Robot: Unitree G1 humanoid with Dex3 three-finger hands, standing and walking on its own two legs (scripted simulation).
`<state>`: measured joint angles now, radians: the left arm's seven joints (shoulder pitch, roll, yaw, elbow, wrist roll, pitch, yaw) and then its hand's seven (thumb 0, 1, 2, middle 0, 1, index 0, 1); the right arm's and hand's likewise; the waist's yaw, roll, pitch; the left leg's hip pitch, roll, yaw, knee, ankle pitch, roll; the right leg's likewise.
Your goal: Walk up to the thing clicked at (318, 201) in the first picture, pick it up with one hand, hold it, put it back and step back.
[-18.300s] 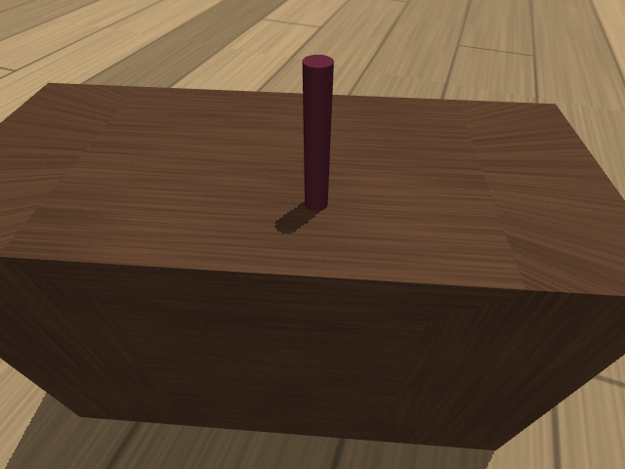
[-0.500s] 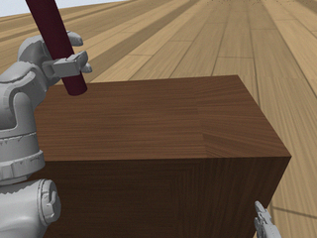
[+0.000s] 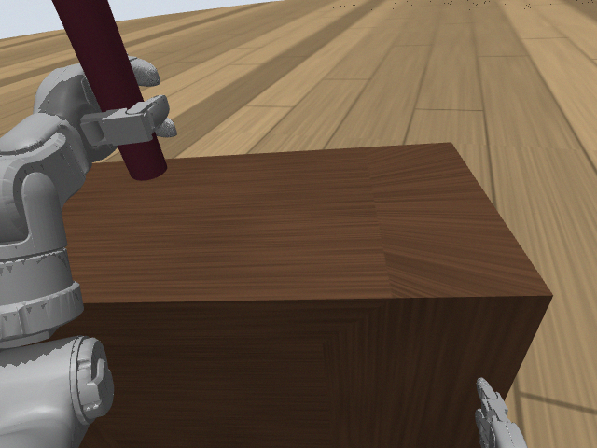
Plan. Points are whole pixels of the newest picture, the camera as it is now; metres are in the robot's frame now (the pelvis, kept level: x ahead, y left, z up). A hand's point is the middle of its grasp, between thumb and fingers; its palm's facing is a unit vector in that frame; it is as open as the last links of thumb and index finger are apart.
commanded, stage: crouch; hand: left
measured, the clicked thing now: (103, 56) +0.33 +0.18 +0.42
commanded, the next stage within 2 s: lower in 1.94 s
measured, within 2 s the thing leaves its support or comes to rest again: neither
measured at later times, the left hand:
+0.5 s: hand (175, 157) +0.41 +0.18 +0.28, palm faces +0.16 -0.99 +0.01, open 5.2 cm
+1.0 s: hand (183, 163) +0.46 +0.19 +0.25, palm faces +0.16 -0.99 -0.01, open 5.2 cm
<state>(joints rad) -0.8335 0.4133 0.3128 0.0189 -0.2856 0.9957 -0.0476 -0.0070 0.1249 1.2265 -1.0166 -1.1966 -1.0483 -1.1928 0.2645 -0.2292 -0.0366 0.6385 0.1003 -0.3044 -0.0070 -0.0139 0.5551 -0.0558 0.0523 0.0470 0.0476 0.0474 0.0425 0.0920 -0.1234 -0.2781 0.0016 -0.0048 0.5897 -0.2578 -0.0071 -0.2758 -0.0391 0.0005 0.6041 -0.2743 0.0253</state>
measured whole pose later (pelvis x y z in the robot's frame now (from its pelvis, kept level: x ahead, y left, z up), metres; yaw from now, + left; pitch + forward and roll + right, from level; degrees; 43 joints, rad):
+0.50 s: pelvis -0.01 -0.01 +0.00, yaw -1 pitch -1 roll +0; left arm -0.85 0.40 0.30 0.43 -0.19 0.63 0.00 -0.01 0.12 1.24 -1.02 -1.20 -1.05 -1.19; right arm 0.27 -0.23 -0.05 0.65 0.05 -0.35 -0.07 -0.01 0.59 -0.04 0.05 0.05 0.05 0.05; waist -0.01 0.05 -0.07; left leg -0.34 0.01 0.00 0.60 -0.25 -0.02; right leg -0.35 -0.03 0.00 0.62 -0.26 0.02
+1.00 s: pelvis +0.02 +0.00 +0.00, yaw -1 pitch +2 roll +0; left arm -0.83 0.41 0.31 0.61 -0.15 0.37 -0.05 0.00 0.12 1.24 -1.02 -1.19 -1.05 -1.19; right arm 0.28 -0.23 -0.04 0.63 0.03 -0.36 -0.06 -0.01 0.58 -0.05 0.06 0.05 0.05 0.05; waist -0.03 0.05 -0.08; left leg -0.34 0.02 0.01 0.58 -0.27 -0.01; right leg -0.34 -0.02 0.01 0.58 -0.27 0.02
